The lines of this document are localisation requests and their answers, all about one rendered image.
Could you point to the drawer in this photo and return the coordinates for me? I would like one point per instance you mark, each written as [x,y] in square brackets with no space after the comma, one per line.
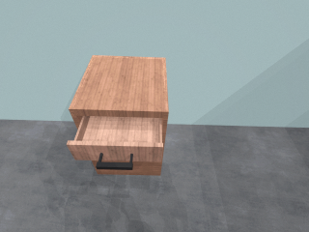
[118,137]

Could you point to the cabinet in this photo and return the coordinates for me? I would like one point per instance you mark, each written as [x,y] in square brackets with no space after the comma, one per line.
[124,86]

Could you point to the handle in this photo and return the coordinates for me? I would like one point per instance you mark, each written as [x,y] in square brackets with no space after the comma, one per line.
[109,165]

